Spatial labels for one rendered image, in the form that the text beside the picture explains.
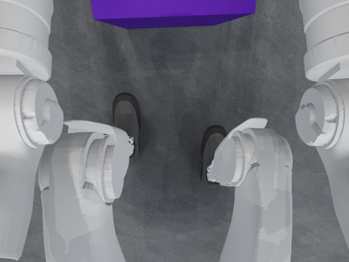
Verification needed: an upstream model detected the robot left forearm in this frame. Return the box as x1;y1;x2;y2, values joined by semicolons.
0;0;53;81

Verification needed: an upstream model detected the left robot upper arm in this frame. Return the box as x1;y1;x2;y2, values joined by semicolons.
0;75;63;262

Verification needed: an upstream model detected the left robot thigh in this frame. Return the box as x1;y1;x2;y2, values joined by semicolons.
41;132;126;262

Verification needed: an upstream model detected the robot right shin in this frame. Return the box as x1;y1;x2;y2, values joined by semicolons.
207;117;293;186

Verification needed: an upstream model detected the right robot upper arm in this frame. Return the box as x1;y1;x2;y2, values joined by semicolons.
295;78;349;248

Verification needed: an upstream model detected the robot right forearm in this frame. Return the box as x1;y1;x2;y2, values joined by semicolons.
299;0;349;82

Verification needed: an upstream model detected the carton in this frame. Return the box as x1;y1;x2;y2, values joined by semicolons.
91;0;256;29

